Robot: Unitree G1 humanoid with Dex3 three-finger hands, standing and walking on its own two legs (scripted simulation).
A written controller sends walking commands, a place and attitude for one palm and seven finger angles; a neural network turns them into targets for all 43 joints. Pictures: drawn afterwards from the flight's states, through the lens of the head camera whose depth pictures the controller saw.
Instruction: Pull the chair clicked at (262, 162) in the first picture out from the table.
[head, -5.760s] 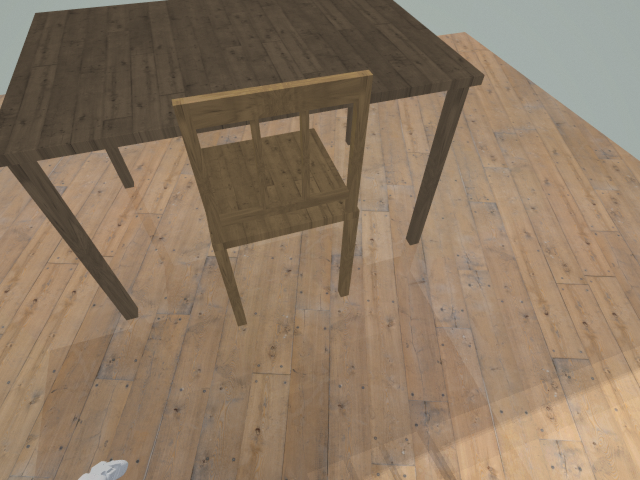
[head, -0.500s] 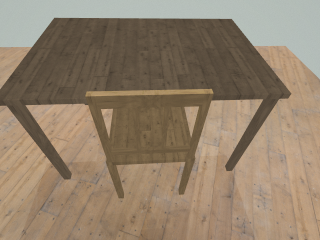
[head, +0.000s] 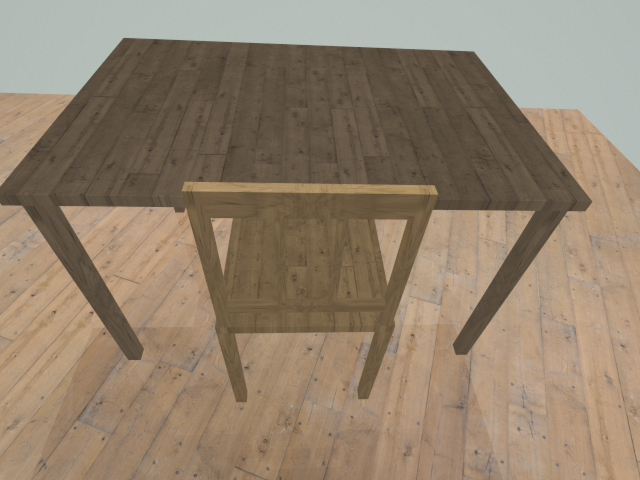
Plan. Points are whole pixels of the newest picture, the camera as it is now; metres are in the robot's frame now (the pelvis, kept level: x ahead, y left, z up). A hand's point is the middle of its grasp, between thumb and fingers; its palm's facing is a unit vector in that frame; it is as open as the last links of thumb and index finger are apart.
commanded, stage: look again from close up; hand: left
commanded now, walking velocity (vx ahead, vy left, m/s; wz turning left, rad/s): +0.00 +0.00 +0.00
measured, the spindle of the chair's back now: (281, 263) +0.51 +0.10 -0.10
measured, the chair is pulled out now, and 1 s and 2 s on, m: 0.00 0.00 0.00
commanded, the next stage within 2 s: none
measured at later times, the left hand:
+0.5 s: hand out of the picture -0.05 +0.18 -0.18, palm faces +0.02 -0.99 -0.16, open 7.4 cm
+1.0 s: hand out of the picture -0.05 +0.17 -0.17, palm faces +0.03 -0.99 -0.14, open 7.4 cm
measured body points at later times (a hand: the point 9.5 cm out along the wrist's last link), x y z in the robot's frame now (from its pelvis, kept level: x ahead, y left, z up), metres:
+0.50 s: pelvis -0.01 +0.01 +0.01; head +0.00 +0.03 +0.45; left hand -0.05 +0.23 -0.16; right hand +0.00 -0.21 -0.15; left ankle +0.05 +0.09 -0.73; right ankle -0.05 -0.11 -0.73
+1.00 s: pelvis +0.00 +0.02 +0.01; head +0.00 +0.04 +0.46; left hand -0.05 +0.22 -0.16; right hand +0.00 -0.20 -0.15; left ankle +0.05 +0.09 -0.73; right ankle -0.05 -0.11 -0.73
